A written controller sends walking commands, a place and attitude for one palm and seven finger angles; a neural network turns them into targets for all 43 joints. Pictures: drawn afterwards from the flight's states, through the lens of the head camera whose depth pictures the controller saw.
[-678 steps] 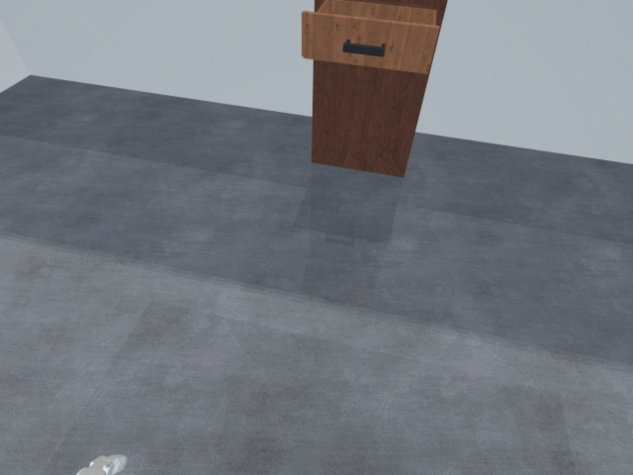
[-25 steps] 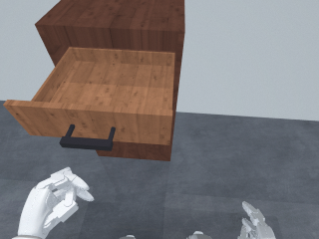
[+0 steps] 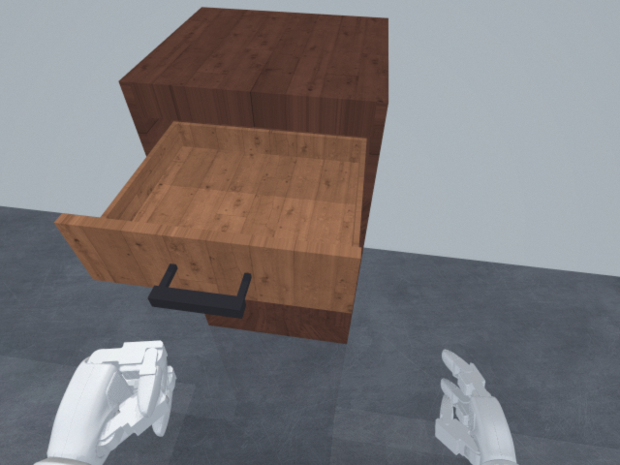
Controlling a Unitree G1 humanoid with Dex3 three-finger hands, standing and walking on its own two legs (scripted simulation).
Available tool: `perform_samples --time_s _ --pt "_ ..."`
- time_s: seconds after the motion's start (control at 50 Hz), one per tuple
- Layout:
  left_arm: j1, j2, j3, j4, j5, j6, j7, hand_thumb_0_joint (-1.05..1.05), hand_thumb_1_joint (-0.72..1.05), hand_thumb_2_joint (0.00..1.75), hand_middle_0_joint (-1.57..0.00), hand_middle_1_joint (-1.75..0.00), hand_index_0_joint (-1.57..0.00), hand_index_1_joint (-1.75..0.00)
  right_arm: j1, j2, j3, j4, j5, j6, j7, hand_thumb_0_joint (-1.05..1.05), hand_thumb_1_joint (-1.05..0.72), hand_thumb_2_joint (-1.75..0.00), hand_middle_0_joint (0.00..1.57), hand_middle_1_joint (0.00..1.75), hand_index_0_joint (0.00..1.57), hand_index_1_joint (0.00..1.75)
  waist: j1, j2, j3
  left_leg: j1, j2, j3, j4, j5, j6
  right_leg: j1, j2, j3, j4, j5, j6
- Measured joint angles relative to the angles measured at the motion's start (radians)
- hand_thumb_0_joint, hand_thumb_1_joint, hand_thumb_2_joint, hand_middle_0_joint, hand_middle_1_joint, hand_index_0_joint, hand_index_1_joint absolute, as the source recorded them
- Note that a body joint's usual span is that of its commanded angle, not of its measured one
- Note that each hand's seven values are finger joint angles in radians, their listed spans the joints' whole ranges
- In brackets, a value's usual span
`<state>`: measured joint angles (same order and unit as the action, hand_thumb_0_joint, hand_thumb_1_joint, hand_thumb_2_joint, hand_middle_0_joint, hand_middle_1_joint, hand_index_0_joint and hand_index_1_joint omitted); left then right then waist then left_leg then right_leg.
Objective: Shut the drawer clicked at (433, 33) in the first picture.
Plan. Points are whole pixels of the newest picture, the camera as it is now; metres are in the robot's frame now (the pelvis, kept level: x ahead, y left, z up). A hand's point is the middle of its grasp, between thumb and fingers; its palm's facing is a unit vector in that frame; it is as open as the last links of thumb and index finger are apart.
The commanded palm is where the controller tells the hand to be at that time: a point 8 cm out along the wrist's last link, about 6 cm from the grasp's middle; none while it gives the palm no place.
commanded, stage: raise the hand and make a fist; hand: left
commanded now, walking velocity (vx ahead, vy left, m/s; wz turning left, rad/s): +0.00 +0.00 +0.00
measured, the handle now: (203, 288) +0.35 +0.20 +0.02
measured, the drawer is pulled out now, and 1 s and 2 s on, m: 0.29 0.29 0.29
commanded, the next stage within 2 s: bring the fist close to the handle in 0.48 s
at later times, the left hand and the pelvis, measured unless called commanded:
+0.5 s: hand (155, 400) +0.16 +0.17 +0.11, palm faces +0.01 -1.00 -0.10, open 3.3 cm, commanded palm +0.12 +0.23 +0.12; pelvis +0.00 -0.01 +0.01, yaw +0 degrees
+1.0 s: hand (174, 383) +0.19 +0.17 +0.08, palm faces -0.02 -1.00 -0.06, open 3.3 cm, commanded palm +0.16 +0.23 +0.08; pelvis -0.01 -0.01 +0.00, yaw +0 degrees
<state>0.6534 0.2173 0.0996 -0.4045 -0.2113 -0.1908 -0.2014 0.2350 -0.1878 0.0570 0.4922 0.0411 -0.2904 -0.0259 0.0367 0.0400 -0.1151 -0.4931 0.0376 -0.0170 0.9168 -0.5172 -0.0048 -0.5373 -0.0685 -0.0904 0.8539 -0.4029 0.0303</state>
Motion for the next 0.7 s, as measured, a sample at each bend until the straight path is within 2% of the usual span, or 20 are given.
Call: perform_samples --time_s 0.12,0.24,0.5,0.7 --pt "-0.002 0.014 0.034 -0.001 -0.025 0.016 -0.029 0.02 0.9 0.9 -1.39 -1.59 -1.4 -1.6 0.019 -0.016 -0.002 0.032 0.008 -0.016 -0.012 0.01 -0.9 -0.9 0.2 0.3 0.21 0.3 0.003 0.004 0.003 0.039 0.003 -0.003 -0.034 0.011 -0.004 0.039 0.004 -0.005 -0.032 0.008 -0.003" --pt "-0.019 0.017 0.061 0.038 -0.046 0.021 -0.049 0.02 0.9 0.9 -1.4 -1.59 -1.4 -1.6 0.03 -0.037 -0.014 0.054 0.014 -0.041 -0.023 0.01 -0.91 -0.9 0.2 0.3 0.21 0.3 -0.005 0.004 0.009 0.066 0.007 -0.001 -0.065 0.025 -0.01 0.062 0.009 -0.005 -0.056 0.018 -0.009" --pt "-0.02 0.018 0.074 0.073 -0.054 -0.015 -0.059 0.02 0.9 0.9 -1.4 -1.6 -1.4 -1.6 0.03 -0.048 -0.029 0.069 0.016 -0.079 -0.026 0.01 -0.91 -0.9 0.2 0.3 0.2 0.3 -0.006 0.004 0.016 0.088 0.013 0.001 -0.089 0.043 -0.019 0.079 0.017 -0.003 -0.071 0.031 -0.019" --pt "-0.091 0.009 0.069 0.147 -0.057 -0.026 -0.069 0.02 0.9 0.9 -1.4 -1.6 -1.4 -1.6 0.016 -0.047 -0.01 0.083 0.011 -0.096 -0.034 0.01 -0.91 -0.9 0.2 0.3 0.2 0.3 -0.003 0.01 0.035 0.079 0.01 -0.006 -0.091 0.057 -0.02 0.074 0.014 -0.009 -0.074 0.042 -0.021"
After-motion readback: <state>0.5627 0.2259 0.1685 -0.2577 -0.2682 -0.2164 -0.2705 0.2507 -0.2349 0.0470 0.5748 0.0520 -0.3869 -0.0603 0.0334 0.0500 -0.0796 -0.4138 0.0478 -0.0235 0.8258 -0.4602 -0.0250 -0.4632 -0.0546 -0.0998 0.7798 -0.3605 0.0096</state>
